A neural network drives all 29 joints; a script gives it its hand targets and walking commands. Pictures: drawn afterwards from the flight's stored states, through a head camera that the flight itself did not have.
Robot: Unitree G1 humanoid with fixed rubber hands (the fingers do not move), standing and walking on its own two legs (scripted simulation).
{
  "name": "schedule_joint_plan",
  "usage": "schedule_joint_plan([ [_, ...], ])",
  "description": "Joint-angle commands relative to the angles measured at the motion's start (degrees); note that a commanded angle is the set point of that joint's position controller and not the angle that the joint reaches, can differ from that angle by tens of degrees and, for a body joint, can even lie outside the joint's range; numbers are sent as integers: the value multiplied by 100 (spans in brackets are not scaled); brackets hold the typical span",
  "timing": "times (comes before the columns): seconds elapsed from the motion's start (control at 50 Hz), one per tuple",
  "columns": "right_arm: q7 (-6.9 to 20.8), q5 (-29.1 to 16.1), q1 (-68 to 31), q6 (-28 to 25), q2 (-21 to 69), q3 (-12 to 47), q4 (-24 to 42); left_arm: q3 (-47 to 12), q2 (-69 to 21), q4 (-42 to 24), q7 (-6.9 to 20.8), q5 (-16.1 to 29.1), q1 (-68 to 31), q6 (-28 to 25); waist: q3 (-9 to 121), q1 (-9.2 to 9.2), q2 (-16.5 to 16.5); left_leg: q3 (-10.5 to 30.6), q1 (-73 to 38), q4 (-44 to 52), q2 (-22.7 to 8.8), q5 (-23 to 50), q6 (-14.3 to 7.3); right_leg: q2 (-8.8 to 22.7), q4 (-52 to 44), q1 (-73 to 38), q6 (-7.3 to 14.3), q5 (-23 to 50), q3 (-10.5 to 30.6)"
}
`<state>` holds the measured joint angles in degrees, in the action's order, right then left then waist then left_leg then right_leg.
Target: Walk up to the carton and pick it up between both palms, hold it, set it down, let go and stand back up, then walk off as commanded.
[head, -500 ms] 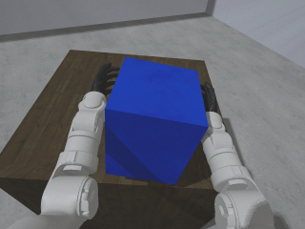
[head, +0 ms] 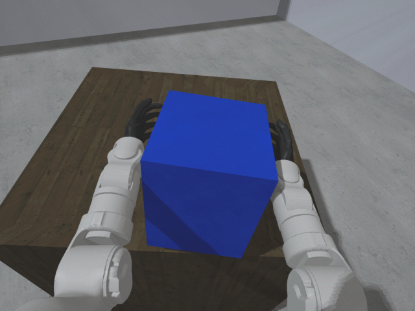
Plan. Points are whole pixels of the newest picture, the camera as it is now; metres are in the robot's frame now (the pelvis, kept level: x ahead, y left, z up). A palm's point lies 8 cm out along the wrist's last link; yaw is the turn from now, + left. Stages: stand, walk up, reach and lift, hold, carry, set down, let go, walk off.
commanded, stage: set down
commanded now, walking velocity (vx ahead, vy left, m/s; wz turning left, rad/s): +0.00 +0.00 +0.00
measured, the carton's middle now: (205, 175) +0.37 +0.00 +0.06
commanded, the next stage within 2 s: none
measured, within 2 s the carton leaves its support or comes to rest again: rests again in 1.60 s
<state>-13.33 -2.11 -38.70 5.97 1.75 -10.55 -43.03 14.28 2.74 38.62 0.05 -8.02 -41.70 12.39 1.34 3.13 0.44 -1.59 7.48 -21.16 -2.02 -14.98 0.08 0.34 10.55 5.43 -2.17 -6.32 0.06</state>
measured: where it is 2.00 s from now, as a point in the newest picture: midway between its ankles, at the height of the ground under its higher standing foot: outside the picture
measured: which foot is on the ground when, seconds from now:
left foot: down 0.00-1.00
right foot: down 0.00-1.00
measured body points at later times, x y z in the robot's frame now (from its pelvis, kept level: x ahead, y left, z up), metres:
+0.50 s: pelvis +0.00 +0.00 +0.00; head +0.02 +0.02 +0.45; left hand +0.43 +0.14 +0.11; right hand +0.40 -0.16 +0.09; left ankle -0.04 +0.10 -0.75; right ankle -0.01 -0.15 -0.75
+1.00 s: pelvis +0.00 +0.00 +0.00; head +0.03 +0.02 +0.45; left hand +0.43 +0.14 +0.10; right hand +0.39 -0.15 +0.08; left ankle -0.04 +0.10 -0.75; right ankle -0.01 -0.15 -0.75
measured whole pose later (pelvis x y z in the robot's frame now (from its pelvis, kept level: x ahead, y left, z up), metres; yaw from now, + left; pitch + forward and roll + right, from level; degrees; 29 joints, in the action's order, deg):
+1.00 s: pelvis +0.00 +0.00 +0.00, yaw +0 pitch +1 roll -2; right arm -10.6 9.8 -37.0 -2.6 7.9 -21.3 -43.4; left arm 18.9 2.3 44.3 4.7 -9.4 -41.9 2.8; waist -1.3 3.1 0.4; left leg -1.6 7.5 -21.1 -2.0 -15.1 0.1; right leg 0.4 10.6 5.4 -2.2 -6.5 -0.1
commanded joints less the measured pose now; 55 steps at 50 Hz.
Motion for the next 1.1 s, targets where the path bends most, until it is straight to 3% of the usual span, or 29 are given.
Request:
schedule_joint_plan([
  [0.0,796,950,-4085,-534,3573,1003,1046,-1922,-3684,-69,1038,222,-4302,-484,3078,990,-416,-57,-333,221,429,2730,548,-259,675,-1910,-24,3025,-423],
  [0.02,780,985,-4142,-601,3564,933,1004,-1938,-3688,-105,1042,244,-4422,-534,3153,1098,-386,-40,-401,152,401,2804,570,-289,667,-1820,-24,2974,-429],
  [0.1,833,1177,-4114,-656,3550,850,915,-1635,-3517,419,1090,18,-3998,-534,2913,863,-248,-126,-87,259,427,2537,489,-219,680,-2072,-35,3012,-356],
  [0.14,842,1260,-4097,-703,3524,788,882,-1605,-3501,361,1123,29,-4103,-590,2844,896,-202,-131,-123,265,392,2483,482,-219,687,-2038,-57,2903,-419],
  [0.18,849,1312,-3957,-759,3627,813,849,-1756,-3559,105,1092,71,-4215,-691,3208,964,-318,-86,-306,165,378,2859,537,-243,730,-1931,-44,3060,-435],
  [0.2,860,1299,-3930,-803,3662,793,745,-1688,-3586,230,1088,-67,-4056,-671,3143,839,-440,-103,-268,92,376,3020,576,-247,753,-1872,-29,3094,-449],
  [0.24,874,1398,-3960,-887,3629,708,757,-1803,-3616,181,1052,55,-4160,-744,3353,940,-417,-80,-271,111,362,3014,579,-252,733,-1840,-21,3052,-472],
  [0.36,886,1501,-3913,-1023,3618,683,755,-1669,-3597,380,1091,-76,-3979,-808,3170,816,-374,-80,-191,63,330,3081,544,-227,731,-1735,-25,2949,-463],
  [0.4,884,1603,-3695,-1041,3589,592,586,-1588,-3582,484,1083,-158,-3840,-842,3151,863,-409,-109,-180,11,335,3132,545,-248,765,-1762,-22,2984,-481],
  [0.42,892,1603,-3787,-1076,3611,627,636,-1519,-3539,568,1085,-183,-3750,-820,2966,760,-339,-113,-127,40,323,3127,555,-256,756,-1725,-29,2928,-514],
  [0.48,911,1674,-3703,-1117,3521,438,473,-1479,-3526,672,1109,-261,-3762,-831,2956,813,-370,-138,-80,93,329,2874,523,-232,719,-1664,-18,2845,-489],
  [0.5,909,1755,-3635,-1102,3561,544,511,-1384,-3429,703,1127,-257,-3737,-860,2914,728,-267,-171,54,104,334,2797,479,-193,749,-1792,-49,2867,-474],
  [0.52,918,1785,-3587,-1154,3634,477,453,-1525,-3525,483,1122,-211,-3838,-922,3114,817,-400,-149,-60,75,330,2976,538,-220,783,-1798,-56,2972,-480],
  [0.56,923,1746,-3677,-1265,3665,491,515,-1543,-3605,501,1096,-212,-3789,-981,3315,754,-419,-125,-130,-20,309,3283,571,-270,809,-1723,-9,3049,-488],
  [0.58,946,1692,-3627,-1257,3660,589,543,-1475,-3503,600,1094,-256,-3654,-978,3177,632,-464,-138,-66,-21,320,3272,530,-250,840,-1704,-28,3122,-448],
  [0.66,928,1883,-3449,-1300,3590,420,360,-1385,-3478,757,1116,-320,-3517,-971,2961,724,-318,-172,-32,14,319,3111,516,-241,795,-1742,-25,3007,-502],
  [0.68,947,1915,-3365,-1273,3603,385,333,-1230,-3360,794,1143,-439,-3539,-982,2869,632,-333,-207,72,74,330,2954,505,-204,783,-1859,-20,2907,-463],
  [0.7,956,1926,-3520,-1328,3548,296,392,-1325,-3421,697,1129,-366,-3694,-1001,2992,738,-389,-168,-1,84,310,2939,509,-231,766,-1682,-39,2731,-523],
  [0.72,974,1990,-3368,-1315,3524,306,261,-1178,-3319,896,1136,-518,-3523,-973,2735,624,-364,-217,45,67,311,2930,508,-225,778,-1679,-27,2708,-545],
  [0.8,985,1996,-3245,-1414,3549,276,248,-1168,-3349,923,1162,-576,-3297,-973,2681,592,-409,-234,-45,62,330,2972,508,-245,781,-1594,-42,2717,-541],
  [0.82,993,2061,-3362,-1413,3420,108,250,-1153,-3360,848,1158,-534,-3463,-997,2731,680,-421,-216,-131,84,295,2938,543,-256,711,-1504,-15,2410,-583],
  [0.88,997,2208,-3219,-1464,3477,127,246,-1001,-3273,1018,1167,-600,-3277,-1013,2583,579,-234,-277,33,93,303,2866,494,-267,728,-1625,-25,2492,-571],
  [0.94,1030,2173,-3139,-1506,3512,39,150,-917,-3180,998,1188,-738,-3261,-1016,2455,497,-392,-308,71,128,335,2748,491,-230,716,-1658,-18,2412,-532],
  [1.08,1054,2379,-2656,-1638,3390,-217,-285,-866,-3185,921,1163,-822,-3096,-1084,2120,620,-503,-282,-324,34,233,3120,611,-296,612,-1190,29,1932,-707],
])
